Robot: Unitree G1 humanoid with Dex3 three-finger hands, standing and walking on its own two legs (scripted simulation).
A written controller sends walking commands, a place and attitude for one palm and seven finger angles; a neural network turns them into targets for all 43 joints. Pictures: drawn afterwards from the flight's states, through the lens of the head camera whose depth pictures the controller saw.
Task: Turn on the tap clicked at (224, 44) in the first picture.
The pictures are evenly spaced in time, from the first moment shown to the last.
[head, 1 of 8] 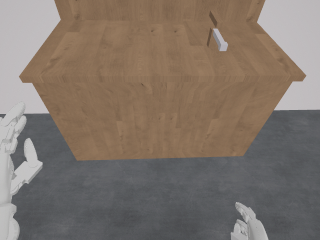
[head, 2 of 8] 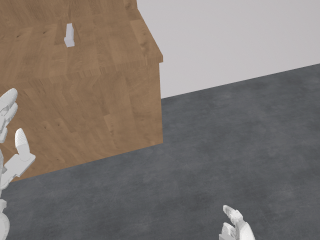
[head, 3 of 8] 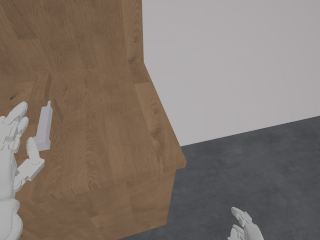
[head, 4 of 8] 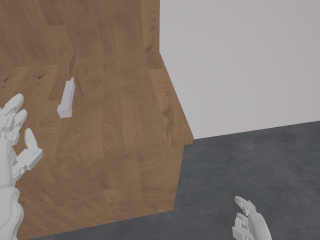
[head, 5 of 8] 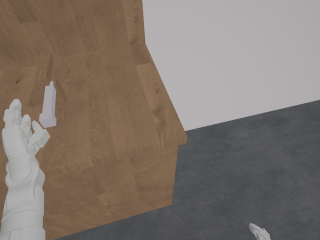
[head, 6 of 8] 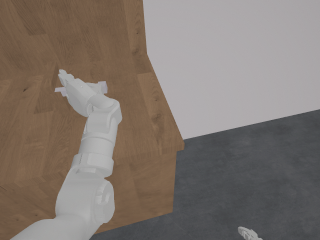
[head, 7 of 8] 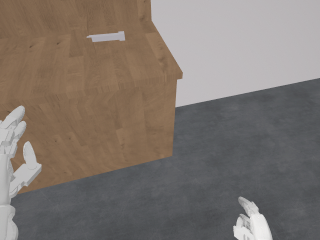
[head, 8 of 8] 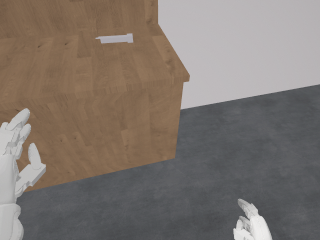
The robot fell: no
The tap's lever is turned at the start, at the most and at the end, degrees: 0 84 84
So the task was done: yes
